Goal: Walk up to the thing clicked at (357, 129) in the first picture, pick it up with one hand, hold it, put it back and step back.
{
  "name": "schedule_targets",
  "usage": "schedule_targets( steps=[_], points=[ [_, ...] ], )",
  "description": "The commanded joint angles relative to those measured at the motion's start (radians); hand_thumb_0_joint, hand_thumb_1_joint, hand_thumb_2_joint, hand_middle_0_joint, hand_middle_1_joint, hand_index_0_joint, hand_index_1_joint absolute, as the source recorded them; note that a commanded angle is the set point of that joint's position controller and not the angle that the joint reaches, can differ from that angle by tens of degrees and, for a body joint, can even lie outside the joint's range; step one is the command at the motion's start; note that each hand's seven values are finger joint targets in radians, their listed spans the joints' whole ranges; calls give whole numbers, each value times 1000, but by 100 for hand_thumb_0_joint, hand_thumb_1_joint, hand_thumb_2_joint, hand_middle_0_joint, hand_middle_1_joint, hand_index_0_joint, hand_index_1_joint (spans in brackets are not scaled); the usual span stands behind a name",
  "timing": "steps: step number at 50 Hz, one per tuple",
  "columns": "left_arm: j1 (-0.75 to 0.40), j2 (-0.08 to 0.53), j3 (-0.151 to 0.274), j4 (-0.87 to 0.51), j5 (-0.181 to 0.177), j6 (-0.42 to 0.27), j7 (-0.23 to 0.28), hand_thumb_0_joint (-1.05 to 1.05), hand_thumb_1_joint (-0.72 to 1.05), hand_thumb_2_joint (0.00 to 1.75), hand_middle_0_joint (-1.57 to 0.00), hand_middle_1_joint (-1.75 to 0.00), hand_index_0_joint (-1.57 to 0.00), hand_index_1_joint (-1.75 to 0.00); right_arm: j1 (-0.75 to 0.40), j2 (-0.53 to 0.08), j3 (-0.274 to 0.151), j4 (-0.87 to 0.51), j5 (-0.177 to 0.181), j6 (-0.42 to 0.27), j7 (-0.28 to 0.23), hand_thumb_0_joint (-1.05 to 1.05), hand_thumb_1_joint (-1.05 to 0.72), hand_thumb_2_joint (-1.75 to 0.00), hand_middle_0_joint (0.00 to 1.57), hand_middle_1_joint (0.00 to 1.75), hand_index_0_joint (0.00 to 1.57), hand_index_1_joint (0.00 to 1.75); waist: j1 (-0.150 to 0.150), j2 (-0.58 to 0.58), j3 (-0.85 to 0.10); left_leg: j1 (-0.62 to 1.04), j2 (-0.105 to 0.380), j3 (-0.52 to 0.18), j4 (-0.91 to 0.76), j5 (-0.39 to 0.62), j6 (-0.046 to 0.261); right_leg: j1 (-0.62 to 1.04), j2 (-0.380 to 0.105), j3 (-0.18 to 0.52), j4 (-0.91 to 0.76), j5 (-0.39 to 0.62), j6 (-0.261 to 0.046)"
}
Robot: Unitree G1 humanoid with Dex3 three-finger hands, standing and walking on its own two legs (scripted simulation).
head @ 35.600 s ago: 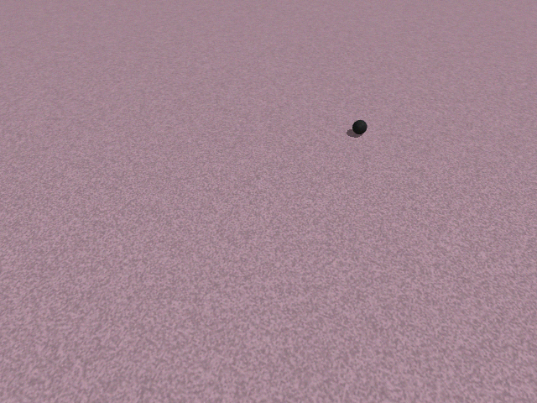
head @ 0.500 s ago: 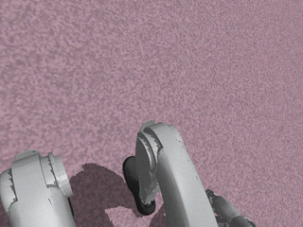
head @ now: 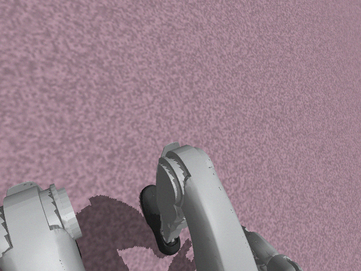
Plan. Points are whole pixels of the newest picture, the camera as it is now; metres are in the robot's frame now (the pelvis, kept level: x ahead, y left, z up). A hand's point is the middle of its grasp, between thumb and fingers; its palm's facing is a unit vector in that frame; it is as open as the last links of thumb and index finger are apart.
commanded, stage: rest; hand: left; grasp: from above
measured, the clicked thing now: out of the picture +0.43 +0.38 -0.25
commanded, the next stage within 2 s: open in 0.22 s
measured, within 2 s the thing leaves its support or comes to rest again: rests again in 0.24 s
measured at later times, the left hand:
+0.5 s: hand out of the picture +0.42 +0.39 -0.23, palm faces -0.45 -0.17 -0.88, open 11.0 cm
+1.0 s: hand out of the picture +0.43 +0.39 -0.22, palm faces -0.43 -0.16 -0.89, open 13.9 cm
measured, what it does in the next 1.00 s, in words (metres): stands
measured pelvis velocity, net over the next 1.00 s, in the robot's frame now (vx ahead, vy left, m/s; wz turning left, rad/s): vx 0.00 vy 0.00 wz -0.01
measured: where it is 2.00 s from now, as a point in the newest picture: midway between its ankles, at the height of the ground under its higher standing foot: (122, 253)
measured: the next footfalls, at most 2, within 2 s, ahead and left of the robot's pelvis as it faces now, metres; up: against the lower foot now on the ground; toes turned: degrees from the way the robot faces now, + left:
none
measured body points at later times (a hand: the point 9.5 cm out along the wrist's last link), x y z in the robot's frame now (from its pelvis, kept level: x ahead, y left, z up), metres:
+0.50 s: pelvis +0.00 +0.00 +0.00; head +0.27 +0.14 +0.33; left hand +0.44 +0.39 -0.18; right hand +0.09 -0.26 -0.06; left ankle +0.06 +0.13 -0.27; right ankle +0.11 -0.12 -0.27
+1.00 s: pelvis +0.00 +0.00 +0.00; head +0.26 +0.14 +0.34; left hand +0.44 +0.39 -0.17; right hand +0.08 -0.26 -0.06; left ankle +0.06 +0.13 -0.27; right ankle +0.11 -0.12 -0.27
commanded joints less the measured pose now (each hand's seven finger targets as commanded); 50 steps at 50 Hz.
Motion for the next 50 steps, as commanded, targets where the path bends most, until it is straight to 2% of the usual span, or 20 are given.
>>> schedule_targets(
  steps=[1,2,3,7,9,11,15,16,18,19,22,23,24,25,31,38,42,44,48,50],
  points=[
    [-244,293,22,-133,-22,12,35,0,52,101,-86,-97,-88,-95,168,-338,-99,-5,2,-12,-5,0,-90,-90,20,30,20,30,-18,576,-632,551,26,94,-288,245,-1,289,29,-103,-169,254,-81],
    [-238,283,12,-135,-25,12,37,0,52,101,-87,-96,-89,-94,171,-331,-92,11,0,-9,-6,0,-90,-90,20,30,20,30,-11,595,-637,552,29,98,-283,252,0,300,33,-101,-175,260,-81],
    [-239,321,44,-133,-23,11,40,0,54,102,-88,-97,-90,-95,169,-339,-97,-3,-3,-14,-6,0,-90,-90,20,30,20,30,-25,570,-644,542,29,98,-272,248,4,313,33,-100,-177,263,-80],
    [-239,280,6,-139,-34,16,26,0,52,101,-87,-96,-88,-94,179,-334,-91,4,-1,-17,-2,0,-91,-90,20,30,20,30,-27,563,-617,524,27,107,-269,230,8,315,33,-97,-191,251,-78],
    [-222,330,40,-153,-33,15,28,0,50,103,-85,-96,-87,-94,170,-344,-91,-14,1,-19,-4,0,-90,-90,20,30,20,30,-11,574,-656,544,30,103,-266,268,5,340,36,-96,-185,277,-79],
    [-232,292,19,-154,-42,17,16,0,53,103,-87,-97,-89,-95,182,-345,-93,-19,4,-21,-1,0,-91,-90,20,30,20,30,-29,559,-633,542,28,101,-275,272,3,334,32,-102,-185,278,-78],
    [-197,353,71,-153,-51,15,7,0,52,104,-88,-97,-88,-96,181,-349,-95,-15,6,-15,-4,0,-91,-90,20,30,20,30,-6,561,-643,528,30,99,-278,260,4,350,32,-101,-191,266,-78],
    [-210,311,32,-165,-50,12,0,0,52,104,-87,-96,-88,-95,169,-341,-93,-26,6,-16,0,0,-91,-90,20,30,20,30,-14,569,-635,521,30,103,-276,250,5,347,34,-94,-192,258,-81],
    [-193,327,51,-175,-51,11,-4,0,36,96,-71,-95,-72,-93,176,-346,-94,-14,3,-12,-3,0,-90,-90,20,30,20,30,-10,576,-655,556,32,97,-279,278,1,350,33,-102,-190,277,-79],
    [-207,299,20,-171,-51,9,-14,0,28,92,-63,-94,-64,-92,173,-342,-95,-25,7,-14,-1,0,-90,-90,20,30,20,30,-20,582,-634,548,32,98,-272,278,1,334,34,-98,-187,275,-81],
    [-206,329,51,-180,-57,-3,-13,0,4,88,-39,-94,-41,-92,177,-347,-96,-25,7,-4,-5,0,-89,-90,20,30,20,30,-14,551,-648,526,31,98,-274,267,6,363,35,-101,-202,274,-77],
    [-224,287,7,-191,-55,-6,-21,0,-4,87,-34,-93,-36,-91,173,-338,-89,-22,9,-6,-1,0,-89,-90,20,30,20,30,-22,559,-630,538,32,97,-273,268,4,343,33,-99,-196,270,-80],
    [-236,289,6,-198,-57,-10,-22,0,-12,87,-29,-95,-31,-93,172,-338,-87,-19,8,-8,-1,0,-89,-90,20,30,20,30,-29,575,-624,542,32,95,-275,263,4,339,34,-98,-196,266,-80],
    [-216,344,54,-196,-53,-15,-12,0,-20,88,-23,-97,-25,-95,175,-349,-90,-15,6,-3,-5,0,-89,-90,20,30,20,30,-16,568,-648,545,35,91,-279,272,3,360,37,-103,-198,275,-79],
    [-218,284,5,-157,-39,-28,-4,0,-50,96,-8,-104,-10,-103,155,-338,-83,-20,7,2,-6,0,-89,-90,20,30,20,30,-23,556,-612,528,34,89,-285,232,3,324,37,-107,-196,242,-81],
    [-208,309,9,-122,-17,-19,7,0,-51,101,-7,-107,-8,-106,159,-349,-82,-22,5,0,-7,0,-89,-90,20,30,20,30,-27,551,-591,521,33,85,-288,226,3,305,36,-111,-190,238,-79],
    [-245,276,-16,-149,-32,-15,10,0,-51,97,-6,-106,-8,-104,170,-341,-79,-10,6,-6,-5,0,-89,-90,20,30,20,30,-31,553,-582,526,32,86,-295,218,3,296,35,-111,-193,235,-79],
    [-234,325,23,-139,-30,-14,17,0,-50,97,-6,-107,-8,-105,157,-354,-78,-26,3,-9,-8,0,-89,-90,20,30,20,30,-27,550,-619,532,34,84,-291,220,4,321,37,-112,-197,238,-78],
    [-238,297,-6,-141,-29,-9,10,0,-50,96,-6,-107,-8,-105,164,-343,-79,-21,6,-14,-5,0,-89,-90,20,30,20,30,-27,556,-607,518,33,93,-284,214,6,318,39,-103,-200,231,-79],
    [-237,316,17,-157,-45,-9,15,0,-50,96,-6,-106,-8,-104,173,-344,-77,-10,8,-13,-8,0,-89,-90,20,30,20,30,-13,556,-629,528,30,91,-284,232,4,327,35,-108,-198,248,-77]
  ],
)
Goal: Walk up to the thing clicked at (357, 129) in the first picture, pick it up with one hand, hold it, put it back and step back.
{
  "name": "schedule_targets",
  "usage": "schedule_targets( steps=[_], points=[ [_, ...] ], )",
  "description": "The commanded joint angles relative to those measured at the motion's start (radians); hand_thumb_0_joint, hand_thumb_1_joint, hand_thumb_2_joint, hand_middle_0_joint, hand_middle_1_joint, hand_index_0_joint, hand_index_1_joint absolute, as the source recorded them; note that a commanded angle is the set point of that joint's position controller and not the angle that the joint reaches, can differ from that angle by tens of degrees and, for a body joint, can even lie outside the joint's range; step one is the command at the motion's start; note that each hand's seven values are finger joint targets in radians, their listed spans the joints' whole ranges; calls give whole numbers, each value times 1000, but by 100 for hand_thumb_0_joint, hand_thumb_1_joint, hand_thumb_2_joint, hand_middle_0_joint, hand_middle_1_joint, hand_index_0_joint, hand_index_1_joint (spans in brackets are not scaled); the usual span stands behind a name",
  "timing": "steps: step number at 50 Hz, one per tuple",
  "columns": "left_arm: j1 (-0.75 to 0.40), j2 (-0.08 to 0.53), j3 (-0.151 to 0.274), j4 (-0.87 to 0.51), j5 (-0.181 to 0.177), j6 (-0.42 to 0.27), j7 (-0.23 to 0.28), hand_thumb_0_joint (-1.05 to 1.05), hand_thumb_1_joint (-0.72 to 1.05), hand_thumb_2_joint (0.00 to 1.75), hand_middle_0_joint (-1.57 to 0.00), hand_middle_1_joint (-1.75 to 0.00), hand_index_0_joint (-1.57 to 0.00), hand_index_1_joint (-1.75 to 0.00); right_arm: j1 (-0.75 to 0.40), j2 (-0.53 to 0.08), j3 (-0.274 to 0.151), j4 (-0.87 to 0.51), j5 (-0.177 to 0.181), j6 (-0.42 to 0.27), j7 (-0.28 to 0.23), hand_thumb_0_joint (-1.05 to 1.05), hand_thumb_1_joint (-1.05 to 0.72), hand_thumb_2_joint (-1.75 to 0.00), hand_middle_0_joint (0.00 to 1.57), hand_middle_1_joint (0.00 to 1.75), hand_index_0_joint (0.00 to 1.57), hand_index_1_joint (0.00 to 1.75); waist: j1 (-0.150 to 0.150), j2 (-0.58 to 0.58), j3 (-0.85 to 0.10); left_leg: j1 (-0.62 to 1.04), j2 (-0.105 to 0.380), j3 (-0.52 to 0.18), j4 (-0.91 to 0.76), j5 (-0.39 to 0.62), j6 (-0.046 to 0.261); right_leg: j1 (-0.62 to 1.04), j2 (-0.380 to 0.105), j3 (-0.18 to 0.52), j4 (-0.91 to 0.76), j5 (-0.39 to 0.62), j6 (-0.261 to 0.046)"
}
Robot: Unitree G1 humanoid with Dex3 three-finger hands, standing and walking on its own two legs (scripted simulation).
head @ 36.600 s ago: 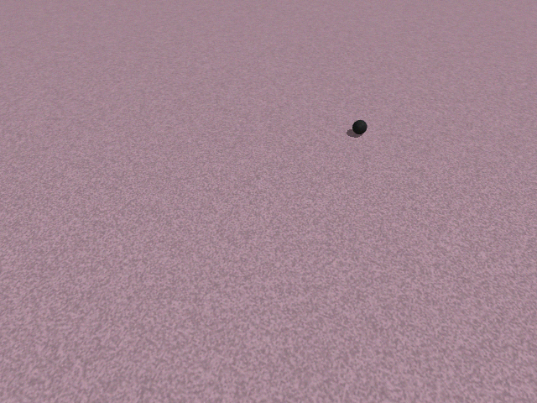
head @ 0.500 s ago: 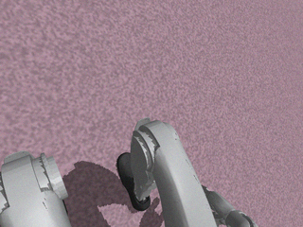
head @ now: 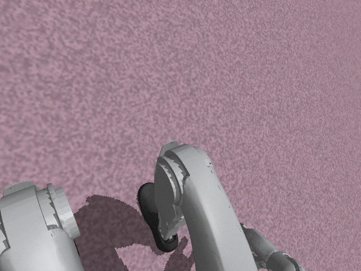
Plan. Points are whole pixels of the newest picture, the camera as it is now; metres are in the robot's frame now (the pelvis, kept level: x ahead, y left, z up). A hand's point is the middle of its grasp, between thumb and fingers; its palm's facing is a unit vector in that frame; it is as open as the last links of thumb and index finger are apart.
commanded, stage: open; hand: left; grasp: from above
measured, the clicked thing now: out of the picture +0.44 +0.40 -0.26
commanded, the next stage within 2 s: withdraw in 0.04 s
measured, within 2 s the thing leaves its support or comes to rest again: neither
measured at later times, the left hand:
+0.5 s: hand out of the picture +0.44 +0.42 -0.13, palm faces -0.29 -0.08 -0.95, open 14.1 cm
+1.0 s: hand out of the picture +0.41 +0.38 -0.09, palm faces -0.44 -0.15 -0.88, open 14.1 cm
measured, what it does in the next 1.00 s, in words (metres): stands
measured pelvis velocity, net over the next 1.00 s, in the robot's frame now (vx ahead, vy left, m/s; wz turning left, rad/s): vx -0.01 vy -0.01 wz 0.10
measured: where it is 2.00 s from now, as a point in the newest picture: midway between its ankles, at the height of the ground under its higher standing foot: (120, 252)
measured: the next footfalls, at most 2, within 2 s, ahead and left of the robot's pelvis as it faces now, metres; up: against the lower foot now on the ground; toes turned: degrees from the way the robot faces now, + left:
none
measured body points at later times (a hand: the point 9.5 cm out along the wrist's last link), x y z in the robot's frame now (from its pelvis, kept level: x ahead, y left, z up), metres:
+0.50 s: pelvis +0.01 +0.00 +0.01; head +0.23 +0.13 +0.38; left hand +0.45 +0.42 -0.07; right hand +0.11 -0.26 -0.07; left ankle +0.06 +0.13 -0.27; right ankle +0.12 -0.12 -0.27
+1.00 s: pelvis -0.01 -0.01 +0.04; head +0.21 +0.11 +0.42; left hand +0.43 +0.38 -0.04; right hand +0.09 -0.28 -0.04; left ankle +0.06 +0.13 -0.27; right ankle +0.12 -0.12 -0.27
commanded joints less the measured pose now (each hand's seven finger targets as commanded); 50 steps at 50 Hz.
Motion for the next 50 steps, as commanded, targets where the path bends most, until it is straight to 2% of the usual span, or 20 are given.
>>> schedule_targets(
  steps=[1,5,6,9,11,14,18,21,23,25,29,32,34,37,40,42,44,46,47,50],
  points=[
    [-214,283,28,-131,-24,5,35,0,-49,96,-6,-106,-8,-104,167,-327,-101,9,1,-4,-11,0,-89,-90,20,30,20,30,-15,571,-663,524,30,104,-278,232,5,324,32,-95,-180,239,-81],
    [-203,287,39,-129,-21,11,35,0,-49,95,-6,-106,-8,-104,169,-330,-105,8,-2,-3,-11,0,-89,-90,20,30,20,30,-14,568,-659,525,31,103,-281,246,4,326,32,-97,-179,249,-81],
    [-197,271,24,-128,-18,15,29,0,-50,96,-6,-105,-7,-104,169,-326,-103,11,-1,-3,-10,0,-89,-90,20,30,20,30,-14,575,-659,540,32,104,-276,268,3,319,33,-95,-175,261,-82],
    [-239,288,40,-199,-41,7,33,0,-53,98,-6,-104,-7,-102,177,-323,-102,21,0,0,-9,0,-90,-90,20,30,20,30,-7,602,-672,529,29,109,-282,263,3,333,30,-94,-179,262,-81],
    [-207,307,57,-209,-24,14,25,0,-54,99,-6,-104,-7,-103,170,-325,-113,2,1,-3,-9,0,-91,-90,20,30,20,30,-1,591,-693,536,30,115,-273,257,7,341,32,-87,-182,259,-82],
    [-201,321,84,-334,-34,23,10,0,-55,99,-6,-103,-7,-102,186,-315,-134,17,11,5,-6,0,-91,-90,20,30,20,30,42,689,-793,611,30,120,-288,312,-5,342,27,-78,-167,287,-88],
    [-167,276,122,-480,-68,63,-26,0,-55,100,-6,-102,-7,-102,203,-298,-189,17,28,18,7,0,-91,-90,20,30,20,30,87,755,-863,654,21,132,-334,328,-12,309,14,-69,-174,286,-94],
    [-172,221,88,-562,-84,103,-101,0,-55,100,-6,-102,-6,-101,225,-279,-233,18,57,36,18,0,-91,-90,20,30,20,30,105,746,-886,651,17,147,-352,309,-4,280,8,-42,-202,264,-96],
    [-164,163,59,-577,-101,132,-156,0,-55,100,-6,-101,-6,-101,236,-266,-256,19,81,57,19,0,-91,-90,20,30,20,30,114,681,-875,614,12,152,-389,257,6,271,5,-30,-232,232,-97],
    [-169,71,-1,-582,-133,157,-222,0,-56,101,-7,-101,-6,-101,266,-254,-278,16,103,80,13,0,-91,-90,20,30,20,30,88,591,-838,591,8,159,-422,206,19,304,6,-14,-290,205,-95],
    [-162,-12,-68,-572,-195,183,-365,0,-55,101,-7,-101,-6,-102,299,-251,-299,5,135,126,-17,0,-91,-90,20,30,20,30,62,446,-747,537,-1,154,-470,155,33,333,-1,2,-348,169,-96],
    [-151,-21,-91,-591,-227,171,-452,0,-55,102,-7,-101,-6,-102,303,-238,-295,-14,154,146,-44,0,-91,-91,20,30,20,30,69,361,-714,489,-8,158,-485,111,46,367,-4,17,-391,127,-97],
    [-126,5,-77,-598,-236,146,-499,0,-54,102,-7,-101,-7,-102,294,-230,-289,-18,161,157,-61,0,-91,-90,20,30,20,30,98,326,-715,478,-14,170,-489,122,48,390,-9,32,-403,124,-100],
    [-116,16,-59,-611,-250,80,-542,0,-54,102,-8,-101,-7,-102,286,-215,-270,-25,161,168,-83,0,-91,-90,20,30,20,30,107,326,-718,487,-16,181,-476,162,46,413,-14,46,-403,154,-98],
    [-143,68,-4,-633,-239,-12,-524,0,-54,101,-8,-100,-7,-101,269,-210,-257,-30,151,173,-96,0,-91,-90,20,30,20,30,126,355,-776,541,-18,177,-462,212,35,399,-13,45,-376,184,-101],
    [-175,67,0,-641,-210,-76,-489,0,-55,102,-8,-100,-7,-101,258,-193,-245,-25,141,176,-98,0,-91,-90,20,30,20,30,115,406,-815,590,-12,178,-452,244,33,396,-11,43,-355,217,-91],
    [-222,104,40,-632,-171,-119,-415,0,-56,102,-7,-101,-6,-102,246,-200,-242,-14,128,180,-97,0,-91,-90,20,30,20,30,119,453,-854,620,-12,183,-439,253,29,376,-10,35,-333,221,-92],
    [-247,89,36,-570,-132,-126,-326,0,-55,101,-7,-101,-7,-101,230,-210,-233,-6,114,189,-90,0,-90,-90,20,30,20,30,106,476,-832,621,-12,186,-430,234,27,322,-9,20,-315,197,-93],
    [-248,60,9,-525,-99,-122,-283,0,-54,101,-7,-101,-7,-101,231,-212,-227,-4,107,193,-86,0,-90,-90,20,30,20,30,89,482,-798,619,-12,186,-429,214,26,292,-7,13,-315,177,-93],
    [-308,102,28,-462,-31,-98,-183,0,-52,100,-7,-102,-8,-101,231,-234,-230,13,99,193,-79,0,-90,-90,20,30,20,30,77,547,-777,624,-15,180,-448,155,15,234,-8,-10,-290,126,-101]
  ],
)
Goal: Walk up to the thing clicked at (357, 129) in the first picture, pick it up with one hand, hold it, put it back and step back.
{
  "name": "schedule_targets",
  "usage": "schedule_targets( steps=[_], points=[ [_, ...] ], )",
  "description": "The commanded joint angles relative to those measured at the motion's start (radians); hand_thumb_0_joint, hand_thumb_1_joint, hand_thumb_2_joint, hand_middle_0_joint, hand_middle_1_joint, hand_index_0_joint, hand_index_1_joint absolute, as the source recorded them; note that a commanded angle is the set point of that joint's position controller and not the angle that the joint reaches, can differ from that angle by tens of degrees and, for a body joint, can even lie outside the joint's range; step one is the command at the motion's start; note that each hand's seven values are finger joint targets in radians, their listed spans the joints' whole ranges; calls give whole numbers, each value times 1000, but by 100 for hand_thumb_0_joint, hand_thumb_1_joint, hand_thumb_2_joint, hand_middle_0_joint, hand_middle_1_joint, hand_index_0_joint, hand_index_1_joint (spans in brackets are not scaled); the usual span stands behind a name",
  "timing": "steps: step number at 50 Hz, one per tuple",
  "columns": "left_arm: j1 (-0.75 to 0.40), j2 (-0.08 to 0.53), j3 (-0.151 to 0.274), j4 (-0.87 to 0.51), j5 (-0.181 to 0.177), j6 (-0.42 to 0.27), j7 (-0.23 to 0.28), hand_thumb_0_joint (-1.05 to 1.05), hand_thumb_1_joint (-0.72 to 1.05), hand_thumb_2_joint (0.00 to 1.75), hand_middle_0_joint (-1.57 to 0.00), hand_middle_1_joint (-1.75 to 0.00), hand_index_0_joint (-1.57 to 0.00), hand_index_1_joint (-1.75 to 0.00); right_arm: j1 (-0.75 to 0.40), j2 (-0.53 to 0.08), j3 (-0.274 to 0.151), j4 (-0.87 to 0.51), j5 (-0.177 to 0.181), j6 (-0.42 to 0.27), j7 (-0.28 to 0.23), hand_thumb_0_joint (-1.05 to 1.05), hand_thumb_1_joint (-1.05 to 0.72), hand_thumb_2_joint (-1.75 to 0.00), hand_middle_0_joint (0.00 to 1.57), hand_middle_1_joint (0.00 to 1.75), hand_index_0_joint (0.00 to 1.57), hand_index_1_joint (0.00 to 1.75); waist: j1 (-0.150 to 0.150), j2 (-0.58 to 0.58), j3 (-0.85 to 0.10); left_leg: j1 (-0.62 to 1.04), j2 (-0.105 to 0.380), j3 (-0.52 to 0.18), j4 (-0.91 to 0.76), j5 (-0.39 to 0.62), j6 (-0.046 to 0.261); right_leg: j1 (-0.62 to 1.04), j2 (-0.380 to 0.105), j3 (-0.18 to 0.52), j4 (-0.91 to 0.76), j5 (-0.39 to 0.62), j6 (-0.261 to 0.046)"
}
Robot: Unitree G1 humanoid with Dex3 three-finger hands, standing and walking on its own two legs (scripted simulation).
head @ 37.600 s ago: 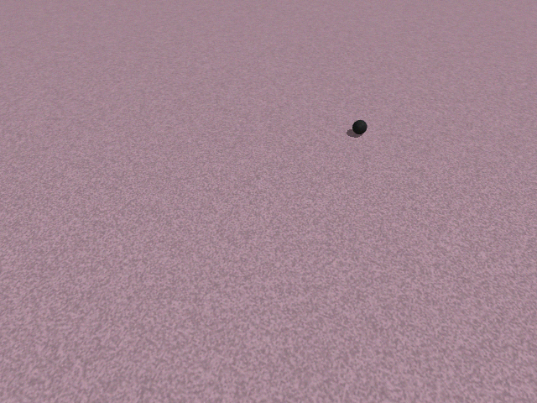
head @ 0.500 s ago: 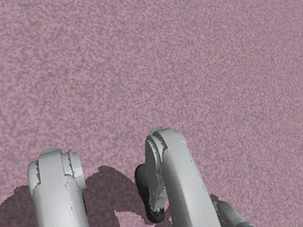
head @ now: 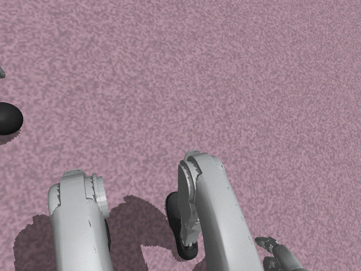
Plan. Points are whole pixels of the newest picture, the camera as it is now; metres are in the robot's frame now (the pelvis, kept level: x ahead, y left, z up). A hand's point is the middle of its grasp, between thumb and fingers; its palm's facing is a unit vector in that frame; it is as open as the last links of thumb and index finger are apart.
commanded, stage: withdraw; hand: left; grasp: from above
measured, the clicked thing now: (3, 118) +0.49 +0.36 -0.30
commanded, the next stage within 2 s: home in 0.06 s
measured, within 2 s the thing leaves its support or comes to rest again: neither
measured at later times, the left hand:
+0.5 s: hand out of the picture +0.47 +0.38 -0.10, palm faces -0.40 -0.30 -0.87, open 12.1 cm
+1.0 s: hand out of the picture +0.29 +0.28 +0.12, palm faces +0.01 -0.89 -0.45, open 7.6 cm
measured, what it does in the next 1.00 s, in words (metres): rises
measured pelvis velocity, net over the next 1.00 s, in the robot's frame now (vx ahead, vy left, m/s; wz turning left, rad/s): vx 0.03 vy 0.00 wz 0.12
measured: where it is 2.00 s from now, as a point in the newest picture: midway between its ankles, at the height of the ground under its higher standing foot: (144, 249)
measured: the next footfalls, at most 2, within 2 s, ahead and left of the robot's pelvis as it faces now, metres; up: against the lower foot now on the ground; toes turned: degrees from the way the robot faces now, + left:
none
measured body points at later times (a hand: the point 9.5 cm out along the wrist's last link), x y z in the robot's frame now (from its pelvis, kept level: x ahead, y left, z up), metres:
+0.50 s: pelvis +0.01 +0.01 +0.02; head +0.26 +0.08 +0.39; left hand +0.48 +0.39 -0.05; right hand +0.06 -0.25 -0.09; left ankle +0.09 +0.13 -0.31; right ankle +0.12 -0.12 -0.31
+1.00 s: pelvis +0.03 +0.00 +0.22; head +0.15 +0.06 +0.64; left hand +0.28 +0.33 +0.15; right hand +0.26 -0.21 +0.13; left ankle +0.09 +0.13 -0.31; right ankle +0.11 -0.12 -0.31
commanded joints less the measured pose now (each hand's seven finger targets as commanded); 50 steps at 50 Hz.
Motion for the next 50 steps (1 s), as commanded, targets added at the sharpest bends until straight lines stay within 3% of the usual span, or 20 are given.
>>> schedule_targets(
  steps=[1,3,8,9,12,15,19,21,23,25,27,30,31,35,38,40,44,46,50],
  points=[
    [-427,320,69,-70,80,27,181,0,-53,100,-7,-101,-8,-101,166,-236,-66,-6,-21,-13,2,0,-90,-90,20,30,20,30,-38,451,-620,543,-6,79,-262,73,8,180,31,-85,-178,101,-82],
    [-468,371,96,-48,111,63,221,0,-53,100,-8,-101,-8,-101,175,-243,-74,4,-26,-22,1,0,-90,-90,20,30,20,30,-28,464,-666,545,-7,86,-253,63,9,171,30,-83,-171,91,-82],
    [-529,403,83,29,93,153,249,0,-52,99,-7,-101,-8,-101,173,-243,-72,4,-26,-57,-3,0,-90,-90,20,30,20,30,-50,440,-659,472,-5,90,-225,9,22,161,27,-61,-176,41,-80],
    [-547,438,92,10,89,166,245,0,-44,91,-15,-93,-16,-93,172,-243,-69,9,-23,-61,-4,0,-88,-89,20,30,20,30,-34,453,-682,452,-7,99,-220,14,26,180,26,-55,-183,46,-77],
    [-468,410,81,54,42,209,188,0,-23,93,-25,-69,-22,-71,195,-243,-78,9,-16,-77,-1,0,-88,-89,20,30,20,30,-35,417,-686,440,-11,102,-220,23,33,222,20,-59,-188,73,-70],
    [-392,396,86,-10,-27,242,92,0,-22,87,-23,-63,-21,-65,224,-241,-97,1,1,-75,5,0,-89,-89,20,30,20,30,-11,416,-739,474,-11,90,-260,65,31,275,21,-62,-198,115,-70],
    [-241,360,116,-169,-167,280,-62,0,2,88,-23,-56,-21,-58,265,-247,-125,-19,21,-52,9,0,-89,-90,20,30,20,30,30,379,-822,565,-11,100,-294,196,28,387,19,-50,-239,211,-68],
    [-189,315,138,-341,-271,292,-132,0,16,81,-21,-46,-19,-47,279,-258,-155,-38,33,-40,0,0,-89,-90,20,30,20,30,60,416,-868,665,-9,92,-334,268,15,392,14,-45,-263,245,-81],
    [-107,297,165,-583,-386,299,-205,0,32,77,-19,-36,-18,-37,289,-244,-181,-63,54,-27,-9,0,-90,-90,20,30,20,30,101,448,-1012,783,-2,96,-373,356,16,478,14,-23,-300,298,-80],
    [88,255,194,-721,-493,322,-250,0,47,73,-17,-29,-17,-30,264,-237,-198,-85,72,-19,-22,0,-90,-90,20,30,20,30,130,429,-983,810,-3,88,-425,383,16,473,12,-12,-332,304,-84],
    [200,192,208,-789,-576,342,-270,0,63,77,-18,-28,-18,-28,242,-205,-198,-91,91,-16,-31,0,-90,-90,20,30,20,30,131,359,-912,805,4,73,-470,367,26,485,14,-3,-377,293,-78],
    [193,139,228,-934,-670,357,-255,0,77,84,-19,-28,-19,-29,203,-165,-207,-103,111,-14,-40,0,-90,-90,20,30,20,30,137,365,-900,858,11,52,-544,318,27,511,8,12,-440,252,-78],
    [236,119,237,-922,-695,368,-247,0,85,87,-20,-29,-20,-29,194,-164,-212,-109,117,-16,-44,0,-90,-90,20,30,20,30,146,343,-878,880,15,39,-578,289,27,512,5,13,-463,226,-78],
    [410,-85,140,-909,-773,416,-223,0,85,87,-20,-29,-20,-29,147,-146,-224,-127,129,-44,-57,0,-90,-90,20,30,20,30,128,283,-693,881,26,29,-731,86,29,557,-1,13,-572,116,-74],
    [472,-132,110,-992,-844,464,-215,0,76,83,-19,-28,-19,-28,117,-142,-230,-153,140,-74,-69,0,-90,-90,20,30,20,30,132,283,-659,944,27,25,-822,3,25,630,0,18,-651,77,-70],
    [545,-195,79,-1029,-906,498,-210,0,84,87,-20,-29,-19,-29,92,-128,-229,-173,148,-94,-77,0,-90,-90,20,30,20,30,127,247,-631,981,24,34,-867,-4,25,690,-1,26,-714,70,-67],
    [592,-231,92,-1120,-1019,549,-178,0,90,90,-20,-30,-20,-30,45,-113,-217,-191,159,-133,-107,0,-90,-90,20,30,20,30,127,232,-601,1074,18,26,-951,-24,23,778,-6,44,-807,61,-63],
    [639,-258,98,-1134,-1062,572,-158,0,90,90,-20,-30,-20,-30,27,-98,-209,-196,162,-152,-122,0,-90,-90,20,30,20,30,125,228,-558,1098,13,35,-990,-39,23,821,-7,58,-861,46,-63],
    [765,-302,105,-1197,-1117,628,-127,0,90,90,-20,-30,-20,-30,21,-78,-197,-217,168,-175,-148,0,-90,-90,20,30,20,30,148,233,-577,1221,6,52,-1071,52,17,960,-9,72,-952,107,-66]
  ],
)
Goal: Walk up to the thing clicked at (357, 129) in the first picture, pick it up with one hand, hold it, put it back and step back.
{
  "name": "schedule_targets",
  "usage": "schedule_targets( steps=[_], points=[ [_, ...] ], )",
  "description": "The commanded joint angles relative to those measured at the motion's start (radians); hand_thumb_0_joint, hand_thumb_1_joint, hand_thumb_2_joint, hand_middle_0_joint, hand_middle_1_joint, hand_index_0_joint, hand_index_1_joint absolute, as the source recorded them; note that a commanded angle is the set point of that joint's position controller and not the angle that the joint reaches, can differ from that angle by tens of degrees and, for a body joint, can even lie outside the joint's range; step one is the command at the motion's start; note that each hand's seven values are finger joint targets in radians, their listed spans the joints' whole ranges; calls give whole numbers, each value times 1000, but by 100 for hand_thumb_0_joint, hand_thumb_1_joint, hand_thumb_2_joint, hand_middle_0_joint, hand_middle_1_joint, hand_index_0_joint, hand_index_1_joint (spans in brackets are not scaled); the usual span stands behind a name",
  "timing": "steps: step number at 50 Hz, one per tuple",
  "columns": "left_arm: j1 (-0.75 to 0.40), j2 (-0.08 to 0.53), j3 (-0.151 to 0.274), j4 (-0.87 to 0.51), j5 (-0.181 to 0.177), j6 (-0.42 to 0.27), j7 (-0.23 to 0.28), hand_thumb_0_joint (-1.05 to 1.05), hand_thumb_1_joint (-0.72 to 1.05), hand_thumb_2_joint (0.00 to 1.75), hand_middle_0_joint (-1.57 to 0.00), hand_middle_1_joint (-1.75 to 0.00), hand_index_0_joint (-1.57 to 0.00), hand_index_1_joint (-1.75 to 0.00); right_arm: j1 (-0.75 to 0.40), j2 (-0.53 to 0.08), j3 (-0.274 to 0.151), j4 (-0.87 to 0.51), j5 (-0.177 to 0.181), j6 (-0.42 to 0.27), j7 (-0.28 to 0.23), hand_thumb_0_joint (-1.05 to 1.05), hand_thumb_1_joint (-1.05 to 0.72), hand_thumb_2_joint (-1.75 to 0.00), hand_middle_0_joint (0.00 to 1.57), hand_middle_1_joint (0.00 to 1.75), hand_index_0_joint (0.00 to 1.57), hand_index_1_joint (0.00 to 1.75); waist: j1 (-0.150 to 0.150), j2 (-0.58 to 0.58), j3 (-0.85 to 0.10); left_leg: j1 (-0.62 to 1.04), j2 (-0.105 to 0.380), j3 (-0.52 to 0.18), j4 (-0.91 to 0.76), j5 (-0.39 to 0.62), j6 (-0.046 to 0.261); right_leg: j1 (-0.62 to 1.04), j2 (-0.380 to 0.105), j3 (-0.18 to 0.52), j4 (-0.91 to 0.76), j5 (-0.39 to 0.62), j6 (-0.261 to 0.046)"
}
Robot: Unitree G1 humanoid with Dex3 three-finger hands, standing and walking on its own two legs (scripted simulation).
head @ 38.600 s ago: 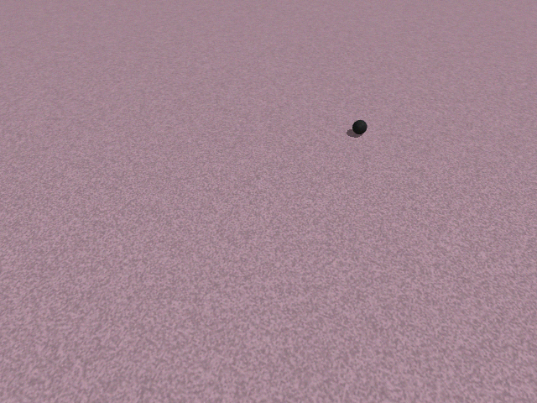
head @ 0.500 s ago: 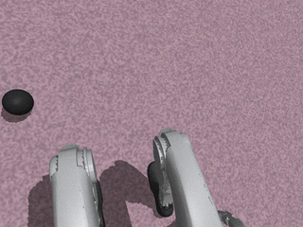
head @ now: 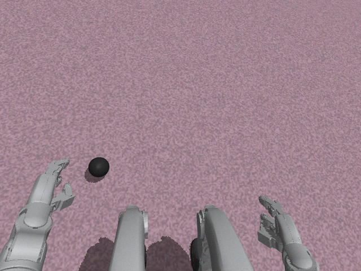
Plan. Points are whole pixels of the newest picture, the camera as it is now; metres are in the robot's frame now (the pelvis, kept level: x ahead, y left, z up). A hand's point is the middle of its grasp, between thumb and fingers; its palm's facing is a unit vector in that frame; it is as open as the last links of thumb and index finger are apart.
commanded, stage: home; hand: left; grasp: from above
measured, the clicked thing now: (99, 167) +0.50 +0.30 -0.52
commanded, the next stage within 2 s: none
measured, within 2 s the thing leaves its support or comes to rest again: neither
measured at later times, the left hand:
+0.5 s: hand (65, 217) +0.23 +0.18 +0.09, palm faces +0.11 -0.97 -0.20, open 7.4 cm
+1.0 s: hand (66, 227) +0.21 +0.17 +0.10, palm faces +0.12 -0.97 -0.19, open 7.4 cm
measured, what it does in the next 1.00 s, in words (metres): rises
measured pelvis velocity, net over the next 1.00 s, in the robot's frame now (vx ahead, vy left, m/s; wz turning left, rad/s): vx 0.07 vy -0.01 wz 0.07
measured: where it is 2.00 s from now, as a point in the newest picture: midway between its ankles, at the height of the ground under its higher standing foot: outside the picture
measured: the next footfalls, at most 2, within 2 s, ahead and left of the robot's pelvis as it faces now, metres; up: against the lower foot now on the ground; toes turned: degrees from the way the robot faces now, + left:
none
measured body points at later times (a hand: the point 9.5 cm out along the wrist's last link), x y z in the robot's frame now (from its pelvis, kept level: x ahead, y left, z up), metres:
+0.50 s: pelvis +0.06 -0.01 +0.14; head +0.09 +0.00 +0.59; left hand +0.22 +0.23 +0.11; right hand +0.21 -0.25 +0.07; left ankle +0.07 +0.12 -0.53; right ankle +0.07 -0.14 -0.53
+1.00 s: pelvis +0.07 -0.01 +0.15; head +0.08 -0.01 +0.60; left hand +0.21 +0.22 +0.12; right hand +0.25 -0.25 +0.09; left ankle +0.07 +0.12 -0.53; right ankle +0.07 -0.14 -0.53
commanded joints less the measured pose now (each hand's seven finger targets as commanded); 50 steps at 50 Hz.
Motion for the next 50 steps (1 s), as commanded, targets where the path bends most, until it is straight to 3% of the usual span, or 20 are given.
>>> schedule_targets(
  steps=[1,3,4,9,15,23,34,41,50],
  points=[
    [-73,144,81,-269,-65,20,54,0,90,90,-20,-30,-20,-30,71,-159,-66,-97,5,-61,-42,0,-90,-90,20,30,20,30,-23,158,-393,522,-1,-20,-398,38,20,294,17,32,-315,94,-45],
    [-21,113,76,-298,-98,57,65,0,90,90,-20,-30,-20,-30,78,-146,-56,-105,9,-69,-58,0,-90,-90,20,30,20,30,-18,145,-359,561,-4,-20,-449,57,18,362,17,36,-379,112,-44],
    [24,109,93,-299,-119,79,72,0,90,90,-20,-30,-20,-30,85,-143,-51,-108,10,-73,-65,0,-90,-90,20,30,20,30,-8,121,-350,581,-5,-21,-469,64,20,406,18,37,-410,117,-42],
    [166,5,60,-381,-194,155,75,0,90,90,-20,-30,-20,-30,112,-122,-31,-114,12,-106,-112,0,-90,-90,20,30,20,30,-15,95,-285,681,-6,-11,-571,167,15,560,21,34,-526,201,-40],
    [326,-49,49,-486,-231,191,68,0,90,90,-20,-30,-20,-30,156,-101,-24,-139,5,-145,-156,0,-90,-90,20,30,20,30,0,92,-205,815,-8,7,-691,271,12,709,23,23,-658,286,-35],
    [529,-109,1,-622,-221,208,59,0,90,90,-20,-30,-20,-30,169,-82,-33,-166,-11,-188,-184,0,-90,-90,20,30,20,30,8,42,-109,910,-18,37,-777,357,18,832,26,15,-785,354,-28],
    [512,-110,-12,-634,-206,203,23,0,90,90,-20,-30,-20,-30,139,-97,-42,-172,-26,-236,-190,0,-90,-90,20,30,20,30,2,-19,-1,921,-26,58,-811,276,29,824,13,16,-844,277,-10],
    [522,-99,-6,-660,-202,198,24,0,90,90,-20,-30,-20,-30,131,-99,-41,-170,-30,-252,-185,0,-90,-90,20,30,20,30,13,20,-55,957,-31,64,-802,308,25,856,7,25,-839,316,-10],
    [537,-106,-13,-651,-202,194,29,0,90,90,-20,-30,-20,-30,127,-98,-39,-163,-29,-251,-183,0,-90,-90,20,30,20,30,25,28,-44,945,-26,52,-815,320,21,859,15,12,-821,316,-18]
  ],
)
